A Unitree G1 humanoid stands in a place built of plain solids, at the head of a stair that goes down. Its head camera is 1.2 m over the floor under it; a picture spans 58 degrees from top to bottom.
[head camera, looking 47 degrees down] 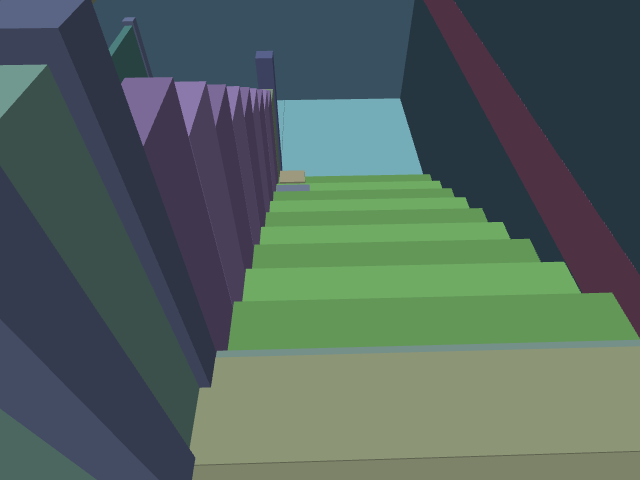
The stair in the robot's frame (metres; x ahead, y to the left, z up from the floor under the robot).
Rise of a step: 0.16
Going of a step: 0.29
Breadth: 1.45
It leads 2 degrees to the left of straight ahead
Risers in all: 10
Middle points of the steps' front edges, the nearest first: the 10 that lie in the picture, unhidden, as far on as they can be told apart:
0.68 -0.41 0.00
0.97 -0.40 -0.15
1.26 -0.39 -0.31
1.55 -0.38 -0.47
1.83 -0.37 -0.62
2.12 -0.37 -0.78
2.41 -0.36 -0.94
2.70 -0.35 -1.09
2.99 -0.34 -1.25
3.28 -0.33 -1.41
